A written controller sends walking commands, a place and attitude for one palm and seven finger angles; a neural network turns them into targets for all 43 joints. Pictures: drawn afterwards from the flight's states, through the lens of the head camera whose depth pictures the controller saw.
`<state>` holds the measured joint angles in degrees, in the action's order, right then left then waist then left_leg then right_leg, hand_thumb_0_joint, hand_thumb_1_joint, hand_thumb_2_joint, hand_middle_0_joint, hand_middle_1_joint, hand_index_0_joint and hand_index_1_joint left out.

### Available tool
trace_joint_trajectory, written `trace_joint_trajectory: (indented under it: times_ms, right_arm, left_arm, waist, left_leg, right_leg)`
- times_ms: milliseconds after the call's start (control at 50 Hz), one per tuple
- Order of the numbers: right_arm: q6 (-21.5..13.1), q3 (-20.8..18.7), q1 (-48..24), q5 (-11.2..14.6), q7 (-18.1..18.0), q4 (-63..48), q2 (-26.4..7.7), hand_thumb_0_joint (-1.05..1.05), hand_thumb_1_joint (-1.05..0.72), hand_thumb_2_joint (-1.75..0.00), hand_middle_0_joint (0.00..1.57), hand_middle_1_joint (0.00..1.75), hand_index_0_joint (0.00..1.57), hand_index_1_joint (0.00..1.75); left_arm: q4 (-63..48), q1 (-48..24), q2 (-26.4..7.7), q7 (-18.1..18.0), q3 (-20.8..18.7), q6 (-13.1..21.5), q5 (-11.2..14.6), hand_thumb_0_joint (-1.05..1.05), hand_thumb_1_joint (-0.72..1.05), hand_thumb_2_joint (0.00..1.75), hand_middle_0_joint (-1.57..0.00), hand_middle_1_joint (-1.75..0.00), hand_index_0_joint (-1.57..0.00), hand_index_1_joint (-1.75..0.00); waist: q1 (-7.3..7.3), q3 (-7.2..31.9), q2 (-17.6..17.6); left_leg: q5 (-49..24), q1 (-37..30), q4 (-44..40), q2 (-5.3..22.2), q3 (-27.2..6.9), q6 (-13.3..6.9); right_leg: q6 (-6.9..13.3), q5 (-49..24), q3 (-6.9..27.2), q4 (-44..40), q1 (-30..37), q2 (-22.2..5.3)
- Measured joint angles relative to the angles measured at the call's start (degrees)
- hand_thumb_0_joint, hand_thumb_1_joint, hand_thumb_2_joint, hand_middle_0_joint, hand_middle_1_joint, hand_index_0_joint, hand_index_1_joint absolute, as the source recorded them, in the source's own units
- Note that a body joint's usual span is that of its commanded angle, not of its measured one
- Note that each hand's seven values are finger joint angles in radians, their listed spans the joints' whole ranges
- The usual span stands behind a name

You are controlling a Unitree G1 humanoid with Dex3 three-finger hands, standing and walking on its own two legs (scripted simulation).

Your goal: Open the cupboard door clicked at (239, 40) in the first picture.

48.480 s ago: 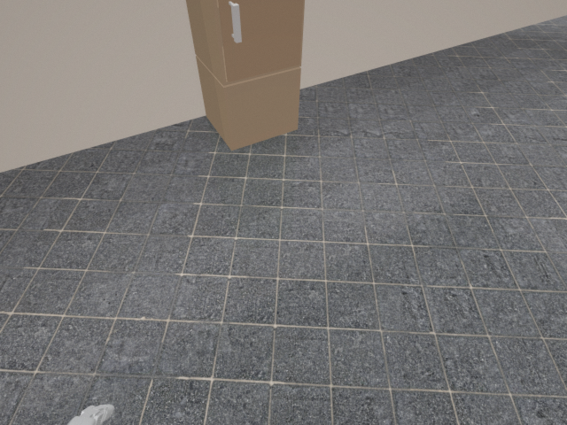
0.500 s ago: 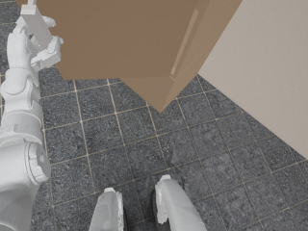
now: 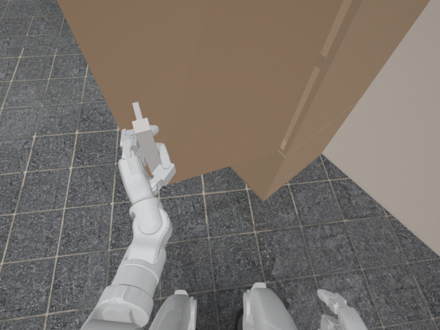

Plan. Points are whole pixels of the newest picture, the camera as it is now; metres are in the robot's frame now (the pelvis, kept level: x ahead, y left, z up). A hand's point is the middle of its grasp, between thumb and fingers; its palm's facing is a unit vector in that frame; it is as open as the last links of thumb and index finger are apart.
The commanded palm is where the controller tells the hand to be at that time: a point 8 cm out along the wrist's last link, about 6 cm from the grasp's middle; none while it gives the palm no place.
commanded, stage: pull the door open along its arc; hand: left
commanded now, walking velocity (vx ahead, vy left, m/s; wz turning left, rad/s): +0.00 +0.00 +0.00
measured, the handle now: (147, 139) +0.45 +0.15 +0.03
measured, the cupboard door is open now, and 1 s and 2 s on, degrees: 70 91 93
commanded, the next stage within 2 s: open thumb and fingers to let go in 0.30 s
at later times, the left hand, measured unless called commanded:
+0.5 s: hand (209, 218) +0.30 +0.03 +0.02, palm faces +0.33 -0.94 -0.02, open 6.4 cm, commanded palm +0.26 +0.08 +0.02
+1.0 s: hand (205, 217) +0.30 +0.04 +0.02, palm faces +0.34 -0.94 -0.01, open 13.4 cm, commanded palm +0.26 +0.08 +0.02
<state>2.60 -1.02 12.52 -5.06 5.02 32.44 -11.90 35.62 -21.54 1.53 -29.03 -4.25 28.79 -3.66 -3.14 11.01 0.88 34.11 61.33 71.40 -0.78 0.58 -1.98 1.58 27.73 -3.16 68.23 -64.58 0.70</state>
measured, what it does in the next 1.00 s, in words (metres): stands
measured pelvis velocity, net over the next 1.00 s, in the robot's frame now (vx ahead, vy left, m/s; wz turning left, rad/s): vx -0.02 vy -0.04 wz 0.05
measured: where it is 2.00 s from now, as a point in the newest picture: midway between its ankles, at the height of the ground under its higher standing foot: outside the picture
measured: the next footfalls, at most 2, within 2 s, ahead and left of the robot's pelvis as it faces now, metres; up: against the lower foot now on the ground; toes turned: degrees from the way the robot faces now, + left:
none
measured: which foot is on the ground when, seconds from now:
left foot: down 0.00-1.00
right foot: down 0.00-1.00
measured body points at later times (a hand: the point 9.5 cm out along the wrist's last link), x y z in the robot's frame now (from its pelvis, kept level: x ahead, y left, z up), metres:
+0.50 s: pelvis -0.02 -0.04 +0.00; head +0.07 -0.04 +0.44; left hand +0.28 +0.08 +0.03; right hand +0.18 -0.24 -0.11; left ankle -0.01 +0.09 -0.63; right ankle +0.04 -0.11 -0.63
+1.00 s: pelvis -0.02 -0.04 +0.00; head +0.07 -0.05 +0.44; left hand +0.28 +0.08 +0.03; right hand +0.15 -0.26 -0.12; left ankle -0.01 +0.09 -0.63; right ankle +0.04 -0.11 -0.63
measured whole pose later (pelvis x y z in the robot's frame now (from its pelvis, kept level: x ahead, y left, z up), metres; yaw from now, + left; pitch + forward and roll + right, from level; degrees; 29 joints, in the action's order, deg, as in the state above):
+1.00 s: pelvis -0.02 -0.04 +0.00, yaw +3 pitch +19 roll +1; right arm -3.2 -1.3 10.5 -4.9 1.4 35.8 -11.3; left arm 24.7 -4.0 5.7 -31.7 9.5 28.1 -5.5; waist -1.7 10.2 0.8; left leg 32.0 57.8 70.4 -1.7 -1.4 1.1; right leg 4.8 28.0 -5.1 70.0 -61.6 -0.3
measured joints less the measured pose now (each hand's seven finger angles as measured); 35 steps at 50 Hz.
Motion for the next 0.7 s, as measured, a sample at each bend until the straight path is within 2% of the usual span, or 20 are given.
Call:
trace_joint_trajectory:
  times_ms: [100, 180, 280, 380, 440, 560, 700]
  right_arm:
    - [-0.42, 0.0, -1.29, -0.08, -0.53, 0.85, 1.18, 0.0, -0.91, -0.9, 0.2, 0.3, 0.2, 0.3]
    - [-1.31, 0.24, -1.49, -0.1, -1.0, 1.14, 1.59, 0.0, -0.91, -0.9, 0.2, 0.3, 0.21, 0.3]
    - [-3.26, 0.43, -1.77, -0.37, -1.48, 1.45, 1.69, 0.0, -0.91, -0.9, 0.2, 0.3, 0.21, 0.3]
    - [-5.07, 0.75, -2.87, -0.36, -2.03, 1.54, 1.97, 0.01, -0.91, -0.9, 0.2, 0.3, 0.21, 0.3]
    - [-5.82, 1.08, -3.99, -0.29, -2.69, 1.86, 1.93, 0.01, -0.91, -0.9, 0.2, 0.3, 0.21, 0.3]
    - [-6.23, 0.98, -5.53, -0.3, -3.69, 2.62, 1.86, 0.01, -0.91, -0.9, 0.2, 0.3, 0.21, 0.3]
    - [-6.15, 0.5, -4.25, -0.05, -3.77, 2.59, 1.33, 0.01, -0.91, -0.9, 0.2, 0.3, 0.21, 0.3]
  left_arm:
    - [-3.25, 5.88, 1.61, -2.28, 5.87, -0.17, -1.42, -0.01, 0.67, 0.78, -0.3, -1.32, -0.3, -1.32]
    - [-6.17, 10.91, 3.43, -3.22, 9.78, -0.29, -1.7, 0.0, 0.66, 0.75, -0.29, -1.32, -0.31, -1.33]
    - [-9.62, 16.65, 5.73, -4.28, 14.03, -0.62, -3.47, 0.0, 0.66, 0.74, -0.28, -1.31, -0.31, -1.33]
    - [-12.63, 20.4, 4.87, -4.12, 17.76, -1.35, -4.57, 0.0, 0.65, 0.72, -0.3, -1.32, -0.32, -1.33]
    - [-12.34, 20.0, 4.86, -4.76, 17.89, -1.29, -4.49, 0.0, 0.63, 0.73, -0.31, -1.32, -0.33, -1.33]
    - [-9.6, 15.78, 5.01, -4.95, 14.87, -1.63, -3.49, 0.0, 0.58, 0.75, -0.35, -1.32, -0.35, -1.33]
    - [-9.94, 15.75, 4.53, -3.85, 13.77, -1.66, -2.15, 0.01, 0.34, 0.66, -0.35, -1.29, -0.36, -1.3]
  waist:
    - [1.2, -0.44, -0.1]
    - [1.74, -0.63, -0.05]
    - [2.2, -0.45, 0.04]
    - [2.25, -0.28, -0.06]
    - [2.11, -0.59, 0.05]
    - [2.19, -0.82, -0.1]
    - [2.03, -0.87, 0.07]
  left_leg:
    - [-0.46, -2.07, -0.77, -0.24, -0.65, 0.57]
    - [-0.96, -3.64, -1.67, -0.42, -1.1, 1.0]
    - [-1.24, -4.44, -1.89, -0.6, -1.48, 1.52]
    - [-1.21, -4.55, -1.39, -0.62, -1.67, 2.16]
    - [-1.34, -4.41, -1.01, -0.78, -2.01, 2.54]
    - [-1.81, -3.24, -0.35, -0.96, -2.42, 3.23]
    - [-2.21, -3.24, -0.84, -0.99, -2.51, 3.61]
  right_leg:
    - [0.63, 0.07, -0.61, -0.33, 2.12, -0.26]
    - [1.1, -0.02, -1.02, -0.84, 3.7, -0.45]
    - [1.68, 0.16, -1.4, -0.54, 4.41, -0.66]
    - [2.34, 0.57, -1.61, 0.58, 4.25, -0.72]
    - [2.68, 0.76, -1.96, 1.24, 4.12, -0.93]
    - [3.34, 0.73, -2.4, 2.37, 2.85, -1.19]
    - [3.7, 0.55, -2.48, 2.25, 2.71, -1.22]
